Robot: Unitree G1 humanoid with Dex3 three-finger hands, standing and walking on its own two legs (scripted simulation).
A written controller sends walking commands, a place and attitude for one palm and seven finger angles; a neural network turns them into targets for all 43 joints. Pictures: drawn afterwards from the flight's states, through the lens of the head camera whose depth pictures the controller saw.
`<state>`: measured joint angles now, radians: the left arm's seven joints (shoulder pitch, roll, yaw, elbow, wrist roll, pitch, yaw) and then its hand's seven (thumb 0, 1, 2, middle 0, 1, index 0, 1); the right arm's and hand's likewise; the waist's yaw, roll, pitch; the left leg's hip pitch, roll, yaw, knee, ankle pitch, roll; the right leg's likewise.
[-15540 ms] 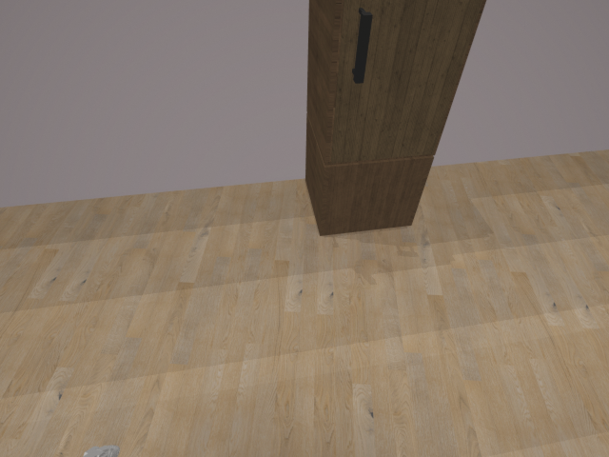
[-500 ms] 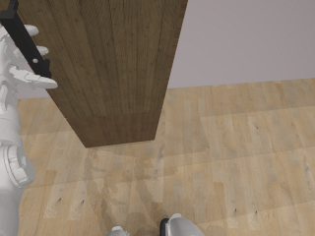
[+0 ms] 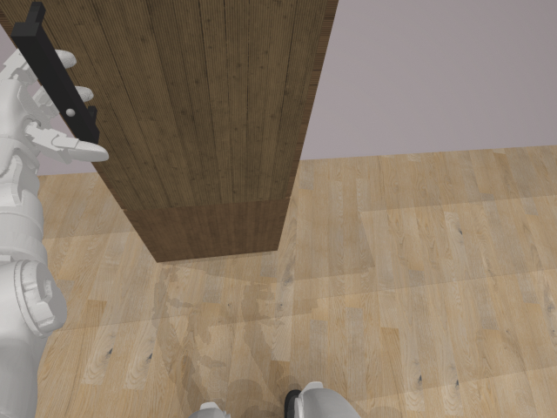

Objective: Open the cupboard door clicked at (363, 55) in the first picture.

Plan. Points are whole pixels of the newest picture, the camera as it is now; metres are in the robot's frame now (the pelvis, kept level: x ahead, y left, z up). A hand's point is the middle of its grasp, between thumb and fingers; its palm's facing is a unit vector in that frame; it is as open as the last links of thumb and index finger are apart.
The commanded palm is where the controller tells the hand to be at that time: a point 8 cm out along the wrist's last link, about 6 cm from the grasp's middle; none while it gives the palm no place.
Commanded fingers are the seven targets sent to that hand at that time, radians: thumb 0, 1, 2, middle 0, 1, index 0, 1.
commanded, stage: close the thumb around the handle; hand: left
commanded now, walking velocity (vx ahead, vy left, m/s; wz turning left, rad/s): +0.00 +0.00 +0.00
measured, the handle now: (66, 81) +0.56 +0.25 +0.11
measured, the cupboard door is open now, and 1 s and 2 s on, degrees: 0 1 24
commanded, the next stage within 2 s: pull the door open along its arc in 0.70 s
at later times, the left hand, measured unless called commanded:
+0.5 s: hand (76, 110) +0.51 +0.23 +0.11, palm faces +0.04 -1.00 +0.00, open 7.6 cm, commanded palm +0.48 +0.28 +0.10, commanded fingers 0.00 0.90 0.90 -0.40 -1.35 -0.40 -1.35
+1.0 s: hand (81, 112) +0.50 +0.23 +0.11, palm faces +0.04 -1.00 +0.00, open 5.8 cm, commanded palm +0.45 +0.27 +0.10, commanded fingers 0.00 0.90 0.90 -0.40 -1.35 -0.40 -1.35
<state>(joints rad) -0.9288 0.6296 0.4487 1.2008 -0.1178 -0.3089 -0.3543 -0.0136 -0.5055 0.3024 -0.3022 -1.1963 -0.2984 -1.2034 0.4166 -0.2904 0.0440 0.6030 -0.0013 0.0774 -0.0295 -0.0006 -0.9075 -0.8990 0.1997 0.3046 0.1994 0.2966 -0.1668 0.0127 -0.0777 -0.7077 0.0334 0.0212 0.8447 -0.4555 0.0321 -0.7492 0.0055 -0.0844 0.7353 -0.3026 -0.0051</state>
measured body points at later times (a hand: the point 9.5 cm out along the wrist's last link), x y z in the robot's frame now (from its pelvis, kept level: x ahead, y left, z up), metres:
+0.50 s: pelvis +0.00 +0.00 +0.00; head +0.12 +0.02 +0.43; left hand +0.50 +0.29 +0.11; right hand -0.02 -0.26 -0.11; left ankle -0.04 +0.09 -0.70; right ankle +0.02 -0.12 -0.70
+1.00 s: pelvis +0.00 +0.00 +0.00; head +0.11 +0.02 +0.44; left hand +0.50 +0.28 +0.11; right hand +0.00 -0.27 -0.10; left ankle -0.04 +0.09 -0.70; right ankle +0.02 -0.12 -0.70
